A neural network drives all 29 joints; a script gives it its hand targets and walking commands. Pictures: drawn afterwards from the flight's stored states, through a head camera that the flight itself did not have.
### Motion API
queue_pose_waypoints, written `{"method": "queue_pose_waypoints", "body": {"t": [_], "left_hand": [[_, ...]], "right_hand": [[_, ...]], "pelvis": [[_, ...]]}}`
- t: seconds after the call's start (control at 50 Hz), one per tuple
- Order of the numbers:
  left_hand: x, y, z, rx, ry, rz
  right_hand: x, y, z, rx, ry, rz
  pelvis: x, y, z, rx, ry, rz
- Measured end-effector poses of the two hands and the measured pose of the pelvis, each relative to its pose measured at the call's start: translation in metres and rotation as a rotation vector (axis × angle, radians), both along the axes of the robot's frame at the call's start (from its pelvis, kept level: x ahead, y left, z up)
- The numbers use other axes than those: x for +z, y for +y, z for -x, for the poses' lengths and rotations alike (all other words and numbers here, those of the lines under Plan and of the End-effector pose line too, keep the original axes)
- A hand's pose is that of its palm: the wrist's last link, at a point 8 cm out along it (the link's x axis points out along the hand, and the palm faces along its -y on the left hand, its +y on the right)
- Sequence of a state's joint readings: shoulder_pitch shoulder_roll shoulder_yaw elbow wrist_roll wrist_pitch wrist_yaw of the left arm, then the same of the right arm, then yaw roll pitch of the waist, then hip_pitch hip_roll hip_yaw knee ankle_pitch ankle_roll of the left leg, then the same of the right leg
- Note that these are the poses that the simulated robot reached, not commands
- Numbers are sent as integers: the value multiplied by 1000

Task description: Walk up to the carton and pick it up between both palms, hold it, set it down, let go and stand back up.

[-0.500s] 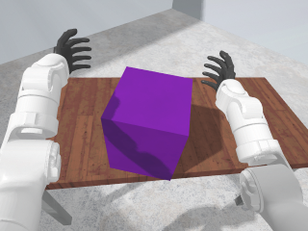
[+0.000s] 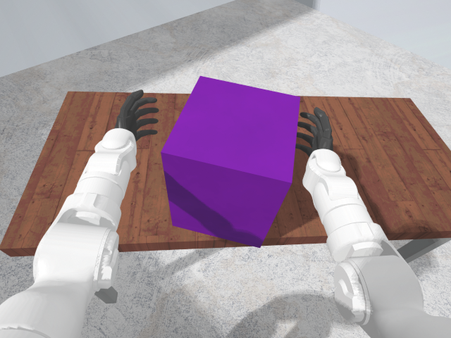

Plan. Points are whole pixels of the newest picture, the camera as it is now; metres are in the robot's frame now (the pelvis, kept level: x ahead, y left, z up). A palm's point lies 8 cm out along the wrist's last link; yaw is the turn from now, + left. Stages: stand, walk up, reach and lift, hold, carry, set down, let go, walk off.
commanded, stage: reach and lift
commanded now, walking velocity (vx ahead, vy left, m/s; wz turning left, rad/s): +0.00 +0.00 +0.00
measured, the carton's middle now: (231, 166) +0.43 -0.02 +0.03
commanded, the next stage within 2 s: none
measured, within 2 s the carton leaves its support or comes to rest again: neither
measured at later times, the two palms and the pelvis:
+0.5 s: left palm (141, 137) +0.46 +0.16 +0.08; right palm (315, 158) +0.41 -0.17 +0.08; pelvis +0.02 +0.00 +0.00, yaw +0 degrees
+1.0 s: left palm (158, 140) +0.45 +0.13 +0.08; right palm (309, 160) +0.40 -0.16 +0.08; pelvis +0.02 +0.00 +0.00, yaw -1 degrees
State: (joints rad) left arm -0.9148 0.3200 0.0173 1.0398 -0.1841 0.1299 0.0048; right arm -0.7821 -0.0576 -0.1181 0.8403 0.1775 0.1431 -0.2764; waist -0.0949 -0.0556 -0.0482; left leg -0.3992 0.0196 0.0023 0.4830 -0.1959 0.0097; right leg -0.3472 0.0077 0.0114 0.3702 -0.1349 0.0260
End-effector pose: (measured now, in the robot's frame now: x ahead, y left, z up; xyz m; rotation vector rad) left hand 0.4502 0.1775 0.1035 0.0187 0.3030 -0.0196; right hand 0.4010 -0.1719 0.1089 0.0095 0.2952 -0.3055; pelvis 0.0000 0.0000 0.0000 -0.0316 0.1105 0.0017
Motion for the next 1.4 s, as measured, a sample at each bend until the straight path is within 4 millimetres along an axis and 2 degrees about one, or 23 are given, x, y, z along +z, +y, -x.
{"method": "queue_pose_waypoints", "body": {"t": [0.12, 0.18, 0.28, 0.36, 0.62, 0.68, 0.76, 0.8, 0.94, 1.24, 1.4], "left_hand": [[-21, -2, -4, 1, 26, -12], [-29, -11, -7, -16, 15, -4], [-30, -28, -11, -51, -14, 11], [-29, -34, -10, -69, -5, -1], [-19, -15, -4, -24, -28, 5], [-25, -23, -4, -51, -4, 12], [-34, -49, -5, -116, -6, 33], [-32, -55, -6, -125, -23, 47], [-25, -50, -6, -88, -66, 0], [-23, -46, 8, -96, -86, -11], [-26, -47, 4, -97, -64, -8]], "right_hand": [[-32, 3, 3, -18, 86, -14], [-38, 3, 3, -30, 64, -24], [-32, 1, -3, -26, -13, -10], [-25, -3, -6, -26, -35, 8], [-27, 4, -2, -45, -37, -25], [-26, 4, -2, -51, -29, -6], [-26, 6, -3, -53, -30, 6], [-26, 4, -4, -65, -34, 15], [-30, 6, -4, -46, -62, 16], [-28, 13, 2, -26, -128, 62], [-32, 13, -2, -19, -117, 84]], "pelvis": [[-4, -2, 0, 10, 82, 2], [-6, -2, -4, 11, 125, 7], [-8, -2, -11, 3, 147, 15], [-7, -2, -14, -4, 115, 17], [-4, 0, -15, 6, 51, 12], [-4, 1, -12, 10, 47, 11], [-3, 2, -10, 5, 60, 8], [-3, 3, -11, 1, 70, 6], [0, 4, -16, -15, 60, 4], [9, 0, -41, 22, -95, -8], [10, -7, -49, 29, -126, -12]]}}
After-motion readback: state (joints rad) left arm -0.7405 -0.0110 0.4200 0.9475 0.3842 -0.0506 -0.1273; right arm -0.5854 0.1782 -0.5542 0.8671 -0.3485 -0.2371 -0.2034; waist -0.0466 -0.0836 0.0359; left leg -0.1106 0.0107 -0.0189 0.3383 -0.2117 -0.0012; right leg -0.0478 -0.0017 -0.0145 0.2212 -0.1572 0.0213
